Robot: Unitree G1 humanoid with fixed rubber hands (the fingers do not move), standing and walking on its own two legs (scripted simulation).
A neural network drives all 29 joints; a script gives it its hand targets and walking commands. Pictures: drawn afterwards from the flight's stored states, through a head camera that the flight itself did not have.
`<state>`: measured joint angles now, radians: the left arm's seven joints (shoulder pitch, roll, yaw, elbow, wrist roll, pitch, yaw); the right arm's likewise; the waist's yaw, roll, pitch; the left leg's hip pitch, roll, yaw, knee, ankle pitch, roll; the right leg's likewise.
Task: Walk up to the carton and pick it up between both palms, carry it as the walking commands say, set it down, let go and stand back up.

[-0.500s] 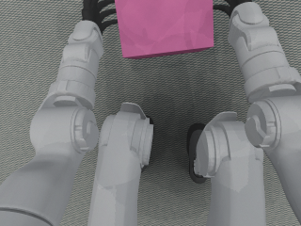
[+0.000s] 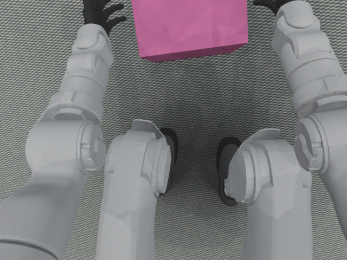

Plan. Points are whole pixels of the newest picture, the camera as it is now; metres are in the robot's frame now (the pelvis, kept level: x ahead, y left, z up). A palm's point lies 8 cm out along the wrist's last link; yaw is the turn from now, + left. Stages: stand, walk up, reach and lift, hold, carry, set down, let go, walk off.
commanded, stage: set down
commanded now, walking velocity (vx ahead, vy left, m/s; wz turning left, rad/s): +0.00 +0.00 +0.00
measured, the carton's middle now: (189, 20) +0.52 +0.04 -0.27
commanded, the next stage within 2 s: let go in 1.76 s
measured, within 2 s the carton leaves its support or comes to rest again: neither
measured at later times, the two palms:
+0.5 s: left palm (79, 11) +0.51 +0.23 -0.15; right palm out of the picture +0.55 -0.14 -0.15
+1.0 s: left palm out of the picture +0.51 +0.24 +0.00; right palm out of the picture +0.56 -0.14 +0.01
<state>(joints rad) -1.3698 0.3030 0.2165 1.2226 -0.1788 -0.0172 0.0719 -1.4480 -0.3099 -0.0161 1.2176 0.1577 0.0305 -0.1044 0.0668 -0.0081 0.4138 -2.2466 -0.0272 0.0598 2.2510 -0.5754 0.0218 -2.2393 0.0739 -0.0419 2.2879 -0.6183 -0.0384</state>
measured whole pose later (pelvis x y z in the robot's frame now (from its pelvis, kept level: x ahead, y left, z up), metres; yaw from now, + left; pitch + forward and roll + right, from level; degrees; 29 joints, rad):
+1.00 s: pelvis +0.01 +0.00 +0.11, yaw +0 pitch +44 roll +0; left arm -1.14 0.29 0.26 0.88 -0.15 0.13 0.07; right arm -1.26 -0.32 -0.14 0.94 0.07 0.16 -0.08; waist 0.07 -0.02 0.04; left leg -2.10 -0.04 0.03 1.85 -0.51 0.03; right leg -2.08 0.06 -0.02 1.87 -0.56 -0.03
